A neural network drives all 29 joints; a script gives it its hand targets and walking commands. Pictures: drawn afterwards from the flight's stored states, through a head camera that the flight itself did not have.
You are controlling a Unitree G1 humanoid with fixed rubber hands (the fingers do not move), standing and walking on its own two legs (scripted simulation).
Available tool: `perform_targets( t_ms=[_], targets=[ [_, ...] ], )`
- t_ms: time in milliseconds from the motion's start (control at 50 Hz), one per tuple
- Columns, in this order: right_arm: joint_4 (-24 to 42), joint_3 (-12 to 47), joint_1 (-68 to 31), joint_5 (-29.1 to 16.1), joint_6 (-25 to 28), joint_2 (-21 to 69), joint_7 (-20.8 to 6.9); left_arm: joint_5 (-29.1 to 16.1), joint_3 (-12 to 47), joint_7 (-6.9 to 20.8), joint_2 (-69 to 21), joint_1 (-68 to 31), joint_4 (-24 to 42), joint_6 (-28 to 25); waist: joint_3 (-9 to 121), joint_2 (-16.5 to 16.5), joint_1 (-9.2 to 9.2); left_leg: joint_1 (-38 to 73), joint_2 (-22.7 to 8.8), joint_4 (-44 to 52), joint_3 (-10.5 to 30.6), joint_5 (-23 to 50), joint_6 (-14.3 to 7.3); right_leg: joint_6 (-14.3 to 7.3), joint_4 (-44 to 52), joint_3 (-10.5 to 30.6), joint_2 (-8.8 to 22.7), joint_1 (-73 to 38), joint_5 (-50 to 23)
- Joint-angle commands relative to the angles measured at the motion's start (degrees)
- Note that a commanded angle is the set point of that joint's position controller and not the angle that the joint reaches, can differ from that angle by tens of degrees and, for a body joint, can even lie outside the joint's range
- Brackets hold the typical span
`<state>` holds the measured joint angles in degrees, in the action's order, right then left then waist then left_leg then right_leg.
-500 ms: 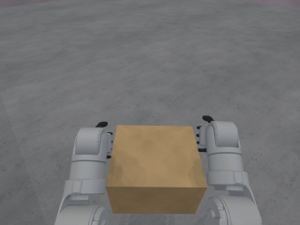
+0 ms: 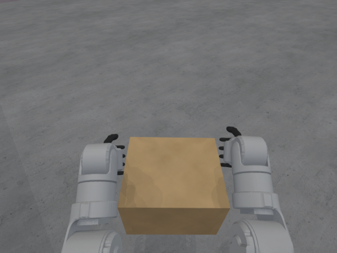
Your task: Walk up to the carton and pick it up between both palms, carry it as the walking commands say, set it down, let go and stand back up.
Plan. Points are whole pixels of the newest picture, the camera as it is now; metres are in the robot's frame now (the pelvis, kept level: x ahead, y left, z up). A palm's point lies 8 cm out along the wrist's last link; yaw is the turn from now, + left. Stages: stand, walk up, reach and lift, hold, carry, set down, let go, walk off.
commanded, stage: carry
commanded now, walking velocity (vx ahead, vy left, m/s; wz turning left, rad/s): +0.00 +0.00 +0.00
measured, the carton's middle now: (172, 184) +0.31 +0.00 +0.01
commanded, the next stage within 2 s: none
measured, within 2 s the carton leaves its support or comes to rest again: neither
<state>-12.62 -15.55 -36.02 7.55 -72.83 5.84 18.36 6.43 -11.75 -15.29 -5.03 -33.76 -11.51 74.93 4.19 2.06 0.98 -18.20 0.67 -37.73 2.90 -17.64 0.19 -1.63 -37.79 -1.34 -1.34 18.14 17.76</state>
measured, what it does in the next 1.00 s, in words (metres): stands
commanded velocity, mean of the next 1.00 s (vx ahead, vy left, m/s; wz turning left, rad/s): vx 0.00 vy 0.00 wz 0.00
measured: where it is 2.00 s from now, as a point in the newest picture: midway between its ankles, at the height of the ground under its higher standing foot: outside the picture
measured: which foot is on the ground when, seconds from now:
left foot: down 0.00-1.00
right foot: down 0.00-1.00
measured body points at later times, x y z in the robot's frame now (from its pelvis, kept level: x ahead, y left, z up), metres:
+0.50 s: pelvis +0.00 +0.00 +0.00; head -0.03 -0.02 +0.45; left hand +0.33 +0.15 +0.09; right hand +0.34 -0.16 +0.09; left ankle +0.03 +0.13 -0.72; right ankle +0.03 -0.10 -0.72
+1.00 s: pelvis +0.00 +0.00 +0.00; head -0.02 -0.02 +0.45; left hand +0.33 +0.15 +0.09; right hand +0.34 -0.16 +0.09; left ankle +0.03 +0.13 -0.72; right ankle +0.03 -0.10 -0.72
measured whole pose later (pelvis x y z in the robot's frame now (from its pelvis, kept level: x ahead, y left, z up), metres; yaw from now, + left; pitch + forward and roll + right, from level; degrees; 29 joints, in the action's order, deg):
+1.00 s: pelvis +0.00 +0.00 +0.00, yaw +0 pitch -1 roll +0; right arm -11.9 -15.5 -30.5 7.7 -60.1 5.9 10.4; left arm 7.2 -12.3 -11.7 -5.7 -27.5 -10.5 63.3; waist 3.0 2.1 0.2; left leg -18.2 0.6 -37.2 2.9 -17.6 0.4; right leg -1.8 -37.8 -1.3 -1.3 18.4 18.1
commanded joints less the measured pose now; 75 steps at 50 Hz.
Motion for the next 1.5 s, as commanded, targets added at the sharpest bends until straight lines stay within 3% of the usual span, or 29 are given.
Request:
perform_targets(
  t_ms=[0,40,60,80,140,200,320,340,400,480,500,540,560,620,640,680,800,820,880,940,960,980,1120,1140,1160,1220,1260,1280,1480],
  targets=[
    [0.2,24.0,-34.7,-22.6,1.3,62.6,-30.2,-23.3,20.4,26.0,-61.0,-41.6,5.2,-4.7,17.1,1.5,-0.66,3.3,-6.5,10.9,4.6,11.8,-3.6,-3.5,6.7,7.0,7.9,-0.7,-8.9],
    [3.0,25.8,-34.1,-23.8,1.9,62.6,-30.3,-24.8,22.9,26.0,-60.9,-42.7,9.3,-5.4,16.6,1.3,-0.74,3.4,-6.8,11.5,4.7,12.2,-3.1,-3.2,6.2,6.3,7.3,-0.4,-7.6],
    [-5.2,20.8,-31.9,-19.1,3.7,60.2,-30.3,-19.8,17.6,26.1,-58.9,-38.9,-0.7,-6.9,16.3,1.6,-0.67,2.4,-6.9,11.3,4.8,13.3,-3.2,-2.9,5.8,5.6,7.3,-1.4,-8.3],
    [8.5,28.8,-34.9,-25.6,2.2,63.0,-30.0,-26.4,25.4,26.0,-61.5,-42.2,13.3,-5.5,17.0,-0.3,-0.82,3.6,-6.6,10.1,4.0,14.1,-3.3,-3.2,6.3,6.5,7.8,-0.9,-10.3],
    [-3.7,22.8,-29.6,-20.0,4.0,60.9,-30.1,-20.3,19.1,26.0,-58.5,-38.0,2.7,-7.2,18.7,1.0,-0.88,4.2,-6.6,9.5,3.9,16.9,-3.6,-3.4,5.6,6.4,8.0,-1.9,-12.9],
    [7.2,28.4,-32.4,-23.5,4.5,61.1,-29.7,-23.9,24.5,25.9,-60.5,-38.4,9.7,-7.4,17.6,0.5,-0.92,3.6,-7.0,10.3,4.1,16.8,-3.3,-2.9,5.6,5.8,7.5,-1.5,-11.0],
    [5.8,28.4,-31.0,-22.5,5.5,60.7,-29.6,-22.6,24.3,25.6,-59.5,-38.6,9.7,-8.5,18.7,0.3,-1.09,4.4,-6.6,9.8,3.5,14.2,-3.9,-3.5,6.5,6.8,8.4,-1.9,-11.5],
    [-7.0,21.1,-27.5,-15.6,7.6,57.6,-29.7,-16.3,17.2,26.0,-56.5,-35.1,-3.1,-10.6,17.2,0.7,-1.09,3.4,-7.3,10.4,4.4,13.6,-4.0,-3.2,6.7,6.8,8.2,-1.3,-9.6],
    [7.2,29.7,-28.9,-22.7,6.3,60.9,-29.3,-23.2,26.5,25.5,-59.8,-37.0,12.1,-9.5,18.0,-0.1,-1.09,3.8,-7.2,10.6,4.2,14.4,-3.5,-2.9,6.7,6.3,7.8,-1.3,-10.4],
    [-2.2,24.5,-25.1,-17.3,9.2,58.3,-29.4,-18.0,21.6,25.6,-56.9,-33.9,3.4,-12.4,17.2,1.0,-1.04,3.4,-7.5,10.8,4.4,14.9,-3.8,-2.4,7.0,6.0,7.4,-1.1,-9.3],
    [8.9,30.7,-28.6,-22.5,8.4,60.3,-29.3,-22.5,27.2,25.4,-58.4,-36.1,14.2,-11.5,18.2,-0.8,-1.13,3.5,-7.5,10.6,4.6,14.4,-3.5,-2.6,7.0,6.4,7.9,-1.8,-9.7],
    [10.5,32.0,-28.9,-23.0,8.0,60.5,-29.0,-22.8,27.9,25.4,-58.6,-35.0,13.8,-11.2,17.6,-0.8,-1.15,4.1,-7.4,10.9,4.4,13.0,-3.8,-2.4,7.3,6.6,7.8,-1.1,-9.2],
    [-2.9,25.0,-24.1,-16.5,9.5,57.5,-29.1,-17.4,22.2,25.5,-56.0,-32.7,2.1,-12.3,16.6,1.7,-1.18,3.0,-7.9,11.6,5.1,11.9,-3.9,-2.5,7.4,6.6,7.5,-0.6,-6.4],
    [10.4,33.7,-28.5,-23.6,8.9,60.4,-28.9,-23.7,29.9,25.2,-57.4,-37.4,17.0,-12.0,17.7,-1.2,-1.32,3.6,-7.8,10.7,4.9,13.5,-3.9,-2.6,7.6,6.6,7.4,-1.7,-8.7],
    [-2.3,26.4,-23.8,-16.9,10.4,57.7,-29.0,-17.2,23.1,25.3,-55.0,-32.3,3.8,-13.5,17.8,-0.6,-1.26,3.7,-7.9,11.3,5.1,13.9,-3.8,-2.2,7.3,6.3,7.5,-1.2,-7.6],
    [6.6,31.5,-24.7,-21.0,9.5,59.3,-28.8,-21.8,28.9,25.2,-56.8,-34.3,14.0,-12.7,16.9,1.2,-1.15,3.7,-7.9,11.6,4.9,12.9,-3.9,-2.4,8.0,6.7,7.3,-0.5,-7.5],
    [-2.1,26.3,-22.6,-16.0,12.4,57.0,-28.9,-16.7,24.0,25.3,-54.6,-31.2,4.8,-15.6,18.3,0.6,-1.27,4.0,-7.5,11.0,4.1,13.8,-3.7,-2.3,7.6,6.7,7.5,-1.4,-9.5],
    [0.9,29.3,-29.8,-18.9,13.1,57.2,-28.6,-19.8,26.6,25.1,-53.5,-40.7,9.8,-16.5,17.5,-1.0,-1.37,3.6,-7.8,10.7,4.4,15.9,-3.5,-2.1,7.3,6.5,7.4,-1.7,-11.0],
    [10.4,35.4,-23.2,-22.6,9.9,59.8,-28.6,-22.9,31.7,25.1,-57.1,-31.4,16.3,-13.0,16.6,-0.8,-1.22,3.1,-7.5,10.9,4.4,11.6,-4.2,-2.5,8.6,6.8,7.8,-1.8,-9.1],
    [-1.0,29.4,-25.4,-18.2,11.3,57.8,-28.5,-18.8,26.4,25.1,-54.1,-35.2,7.3,-14.6,17.0,-1.1,-1.35,2.5,-7.6,11.1,4.6,11.8,-4.0,-2.3,8.1,6.8,7.7,-1.8,-8.4],
    [7.1,34.1,-27.0,-22.2,10.6,59.2,-28.4,-22.2,30.4,24.9,-55.2,-35.7,14.5,-13.8,17.6,-1.4,-1.24,3.4,-7.3,10.7,4.5,11.9,-4.1,-2.9,8.4,7.4,8.1,-2.0,-8.7],
    [-2.6,28.5,-25.1,-17.4,12.0,57.1,-28.5,-17.8,25.0,25.0,-53.5,-34.7,5.2,-15.3,17.5,-0.4,-1.35,3.6,-7.7,10.5,4.6,14.0,-4.1,-2.7,8.1,6.9,7.8,-2.0,-9.6],
    [-3.0,29.2,-24.6,-17.8,12.3,56.3,-28.5,-17.4,25.5,24.7,-52.9,-32.6,4.0,-15.6,15.5,-0.1,-0.96,3.0,-7.6,11.8,4.6,10.1,-4.1,-2.5,9.2,7.3,7.8,-0.7,-6.5],
    [3.7,32.9,-30.7,-21.4,12.2,57.6,-28.3,-21.2,29.3,24.6,-54.6,-38.6,10.4,-15.4,15.7,-0.5,-1.1,2.8,-7.4,11.4,4.4,10.8,-4.0,-2.6,9.3,7.1,8.0,-1.1,-7.5],
    [-3.9,27.8,-25.8,-16.7,13.2,56.2,-28.5,-16.8,24.6,24.7,-52.8,-34.5,3.9,-16.6,17.0,-1.0,-1.21,3.3,-7.9,11.9,5.0,10.4,-4.1,-2.5,8.8,7.1,7.7,-1.8,-7.1],
    [4.9,34.1,-27.9,-21.5,11.9,57.7,-28.0,-22.0,30.9,24.4,-54.9,-36.8,12.1,-15.3,16.6,-1.6,-1.0,3.7,-7.3,10.3,4.0,13.8,-4.0,-2.4,8.9,7.1,8.1,-1.4,-10.7],
    [-3.1,29.1,-25.7,-17.7,13.2,56.5,-28.3,-18.2,26.7,24.4,-52.4,-36.4,6.9,-16.7,16.9,-0.4,-1.12,3.9,-8.3,11.8,5.5,13.0,-4.3,-2.4,8.5,6.7,7.5,-1.4,-7.1],
    [3.1,32.7,-29.7,-21.1,12.6,57.5,-28.3,-21.0,30.0,24.2,-53.7,-39.2,12.4,-16.2,16.9,0.5,-1.03,4.0,-8.6,12.0,5.6,13.2,-4.1,-2.1,8.2,6.6,7.3,-1.1,-6.3],
    [-2.4,29.5,-27.5,-18.7,13.3,56.8,-28.2,-19.0,27.9,23.8,-53.4,-39.0,8.1,-16.9,18.2,1.4,-1.13,4.6,-7.9,10.7,4.3,16.3,-4.0,-2.5,7.8,6.7,7.5,-2.5,-11.0]
  ],
)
